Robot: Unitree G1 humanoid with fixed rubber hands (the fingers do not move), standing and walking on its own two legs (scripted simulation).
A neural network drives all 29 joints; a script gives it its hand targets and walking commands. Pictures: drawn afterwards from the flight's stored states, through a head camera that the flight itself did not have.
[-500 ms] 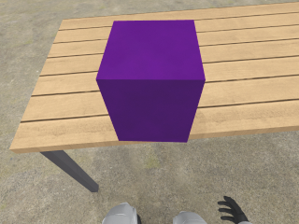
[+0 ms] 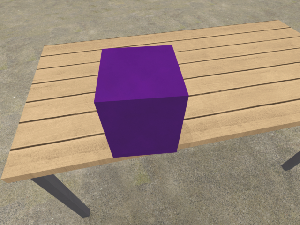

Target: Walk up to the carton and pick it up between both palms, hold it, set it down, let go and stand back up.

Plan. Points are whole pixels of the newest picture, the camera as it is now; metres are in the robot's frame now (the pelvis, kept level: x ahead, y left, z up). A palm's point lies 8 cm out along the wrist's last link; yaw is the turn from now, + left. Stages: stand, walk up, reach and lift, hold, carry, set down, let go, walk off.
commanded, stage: walk up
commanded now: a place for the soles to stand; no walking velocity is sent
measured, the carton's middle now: (141, 103) +0.43 +0.04 +0.08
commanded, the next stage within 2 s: reach and lift in 1.34 s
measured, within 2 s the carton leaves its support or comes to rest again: neither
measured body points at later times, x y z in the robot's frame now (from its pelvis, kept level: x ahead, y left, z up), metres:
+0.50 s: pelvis +0.00 +0.01 +0.00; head +0.01 +0.00 +0.45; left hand +0.05 +0.25 -0.15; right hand +0.04 -0.25 -0.16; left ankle +0.05 +0.11 -0.73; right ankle +0.02 -0.11 -0.73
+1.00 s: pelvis -0.01 +0.02 -0.01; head +0.02 +0.01 +0.44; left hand +0.06 +0.27 -0.15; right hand +0.01 -0.24 -0.16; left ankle +0.05 +0.11 -0.73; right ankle +0.02 -0.11 -0.73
